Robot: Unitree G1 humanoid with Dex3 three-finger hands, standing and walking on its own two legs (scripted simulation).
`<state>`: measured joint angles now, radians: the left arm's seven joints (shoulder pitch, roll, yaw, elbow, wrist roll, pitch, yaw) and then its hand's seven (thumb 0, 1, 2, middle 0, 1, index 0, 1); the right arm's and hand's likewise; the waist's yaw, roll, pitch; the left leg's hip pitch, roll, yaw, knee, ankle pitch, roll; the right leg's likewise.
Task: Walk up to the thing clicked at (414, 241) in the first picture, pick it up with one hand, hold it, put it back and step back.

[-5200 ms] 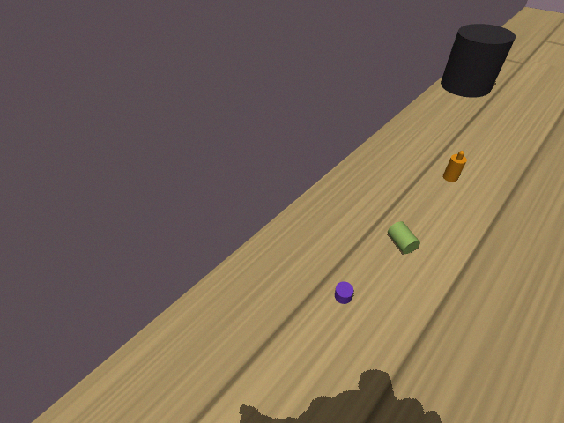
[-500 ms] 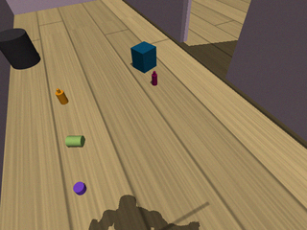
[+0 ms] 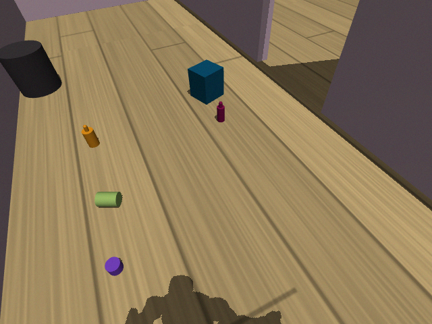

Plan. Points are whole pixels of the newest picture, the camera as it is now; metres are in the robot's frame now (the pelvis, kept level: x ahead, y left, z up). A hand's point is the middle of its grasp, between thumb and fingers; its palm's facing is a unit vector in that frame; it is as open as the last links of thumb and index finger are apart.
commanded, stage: stand
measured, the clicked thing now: (108, 199) +0.87 +0.68 -0.74
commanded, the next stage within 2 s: walk up in 0.94 s
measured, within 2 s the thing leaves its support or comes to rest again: neither
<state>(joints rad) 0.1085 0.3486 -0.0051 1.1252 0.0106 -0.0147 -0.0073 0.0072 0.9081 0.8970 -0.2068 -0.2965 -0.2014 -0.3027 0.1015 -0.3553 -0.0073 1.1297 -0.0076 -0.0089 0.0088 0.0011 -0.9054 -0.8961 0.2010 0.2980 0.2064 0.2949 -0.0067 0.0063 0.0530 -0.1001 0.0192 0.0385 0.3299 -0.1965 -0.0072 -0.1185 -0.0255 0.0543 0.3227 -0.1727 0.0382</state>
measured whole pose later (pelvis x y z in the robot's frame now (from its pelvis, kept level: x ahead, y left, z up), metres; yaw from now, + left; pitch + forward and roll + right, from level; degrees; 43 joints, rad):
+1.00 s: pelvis +0.00 -0.01 +0.00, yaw +3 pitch -2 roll +0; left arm 0.09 0.37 0.01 1.08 0.01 0.01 -0.02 0.01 0.91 0.90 -0.21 -0.30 -0.20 -0.30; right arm 0.14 -0.35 -0.02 1.07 0.00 0.00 0.01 0.00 -0.90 -0.90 0.20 0.30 0.21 0.29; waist -0.02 -0.01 0.07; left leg -0.14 0.00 -0.01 0.37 -0.20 -0.01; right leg -0.15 -0.04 0.01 0.40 -0.22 0.03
